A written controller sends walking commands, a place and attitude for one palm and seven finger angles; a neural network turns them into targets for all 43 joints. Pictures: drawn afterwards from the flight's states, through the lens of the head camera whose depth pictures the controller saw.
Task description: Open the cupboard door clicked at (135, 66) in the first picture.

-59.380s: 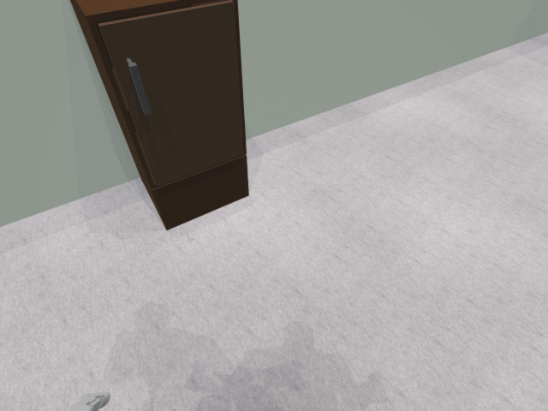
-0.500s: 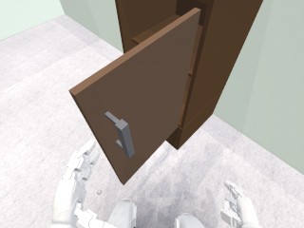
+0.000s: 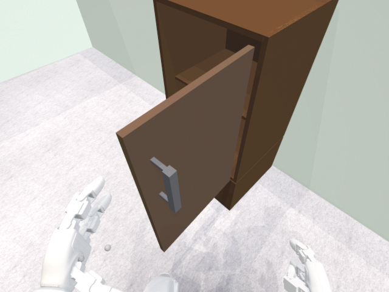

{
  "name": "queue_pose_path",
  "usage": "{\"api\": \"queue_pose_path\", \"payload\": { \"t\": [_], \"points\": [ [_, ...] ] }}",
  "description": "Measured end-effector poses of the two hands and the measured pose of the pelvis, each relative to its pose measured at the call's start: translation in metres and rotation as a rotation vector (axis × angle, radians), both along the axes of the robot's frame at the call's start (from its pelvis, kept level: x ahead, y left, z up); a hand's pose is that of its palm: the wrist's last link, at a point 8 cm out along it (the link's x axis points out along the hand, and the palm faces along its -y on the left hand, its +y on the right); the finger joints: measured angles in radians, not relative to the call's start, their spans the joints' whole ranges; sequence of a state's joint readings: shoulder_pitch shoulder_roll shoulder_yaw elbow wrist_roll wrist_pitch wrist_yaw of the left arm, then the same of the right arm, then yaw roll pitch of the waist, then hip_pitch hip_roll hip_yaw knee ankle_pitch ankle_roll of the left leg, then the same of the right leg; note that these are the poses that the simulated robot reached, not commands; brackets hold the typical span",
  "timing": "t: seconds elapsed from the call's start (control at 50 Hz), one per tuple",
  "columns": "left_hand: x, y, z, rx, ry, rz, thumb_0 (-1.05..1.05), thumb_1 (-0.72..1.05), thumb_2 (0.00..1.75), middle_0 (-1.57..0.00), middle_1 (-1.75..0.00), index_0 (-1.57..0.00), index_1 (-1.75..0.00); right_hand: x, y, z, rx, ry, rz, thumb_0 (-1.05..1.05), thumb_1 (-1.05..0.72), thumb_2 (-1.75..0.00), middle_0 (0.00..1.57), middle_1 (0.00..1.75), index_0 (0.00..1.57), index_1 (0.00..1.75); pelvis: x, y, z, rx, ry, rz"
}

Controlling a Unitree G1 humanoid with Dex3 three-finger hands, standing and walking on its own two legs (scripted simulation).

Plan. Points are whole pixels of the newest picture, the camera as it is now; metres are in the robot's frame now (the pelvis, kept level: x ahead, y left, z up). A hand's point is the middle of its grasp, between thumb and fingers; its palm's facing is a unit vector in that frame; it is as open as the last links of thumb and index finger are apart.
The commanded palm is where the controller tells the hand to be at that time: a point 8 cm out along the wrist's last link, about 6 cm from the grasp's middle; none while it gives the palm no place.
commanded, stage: draw the hand back to the body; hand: left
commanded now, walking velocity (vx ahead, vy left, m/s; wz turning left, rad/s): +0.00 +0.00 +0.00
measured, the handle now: (166, 186) +0.33 +0.09 +0.03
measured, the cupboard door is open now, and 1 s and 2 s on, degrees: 93 93 93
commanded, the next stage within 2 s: step back with the hand held close in 1.22 s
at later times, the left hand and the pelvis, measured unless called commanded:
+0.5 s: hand (35, 215) +0.20 +0.24 +0.16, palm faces +0.29 -0.88 -0.38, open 13.2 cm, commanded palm +0.16 +0.29 +0.19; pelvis +0.03 +0.02 +0.06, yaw +0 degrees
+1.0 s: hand out of the picture +0.23 +0.28 +0.24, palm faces +0.46 -0.80 -0.39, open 7.8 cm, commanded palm +0.18 +0.31 +0.25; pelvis +0.04 +0.01 +0.08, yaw -1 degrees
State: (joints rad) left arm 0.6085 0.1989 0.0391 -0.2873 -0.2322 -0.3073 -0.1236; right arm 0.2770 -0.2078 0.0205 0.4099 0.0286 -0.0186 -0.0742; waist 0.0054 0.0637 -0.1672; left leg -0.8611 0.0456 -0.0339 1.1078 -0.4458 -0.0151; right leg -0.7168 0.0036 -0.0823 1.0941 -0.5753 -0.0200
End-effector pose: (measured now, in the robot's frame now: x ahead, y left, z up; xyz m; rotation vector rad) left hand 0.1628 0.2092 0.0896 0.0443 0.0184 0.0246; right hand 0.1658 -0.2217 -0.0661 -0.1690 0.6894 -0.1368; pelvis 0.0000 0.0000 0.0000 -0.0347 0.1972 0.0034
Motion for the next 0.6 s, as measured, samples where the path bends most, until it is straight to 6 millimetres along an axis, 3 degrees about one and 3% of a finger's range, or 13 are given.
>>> {"api": "queue_pose_path", "payload": {
  "t": [0.16, 0.22, 0.38, 0.6],
  "points": [
    [0.002, 0.022, 0.028, 0.029, -0.053, -0.013, -0.01, -0.47, 0.32, -0.15, -0.3, -0.16, -0.3, 0.006, 0.001, 0.022, -0.032, -0.044, 0.004, 0.02, -0.91, -0.9, 0.2, 0.3, 0.2, 0.3, 0.004, 0.006, 0.012, -0.01, -0.039, 0.005],
    [0.002, 0.033, 0.043, 0.153, -0.019, 0.052, -0.01, -0.42, 0.34, -0.16, -0.3, -0.16, -0.3, 0.01, 0.005, 0.03, -0.039, -0.043, -0.007, 0.02, -0.91, -0.9, 0.2, 0.3, 0.2, 0.3, 0.008, 0.009, 0.02, -0.003, -0.057, -0.001],
    [-0.003, 0.053, 0.063, 0.292, 0.104, 0.205, 0.0, -0.19, 0.44, -0.16, -0.3, -0.17, -0.3, 0.02, 0.022, 0.049, -0.028, -0.057, 0.003, 0.02, -0.91, -0.9, 0.2, 0.3, 0.2, 0.3, 0.018, 0.019, 0.044, 0.008, -0.114, -0.007],
    [0.013, 0.087, 0.114, 0.368, -0.019, 0.34, 0.0, 0.18, 0.6, -0.18, -0.3, -0.18, -0.3, 0.036, 0.036, 0.065, -0.026, -0.066, 0.06, 0.02, -0.9, -0.9, 0.2, 0.3, 0.2, 0.3, 0.031, 0.025, 0.063, 0.017, -0.186, -0.007]
  ]
}}
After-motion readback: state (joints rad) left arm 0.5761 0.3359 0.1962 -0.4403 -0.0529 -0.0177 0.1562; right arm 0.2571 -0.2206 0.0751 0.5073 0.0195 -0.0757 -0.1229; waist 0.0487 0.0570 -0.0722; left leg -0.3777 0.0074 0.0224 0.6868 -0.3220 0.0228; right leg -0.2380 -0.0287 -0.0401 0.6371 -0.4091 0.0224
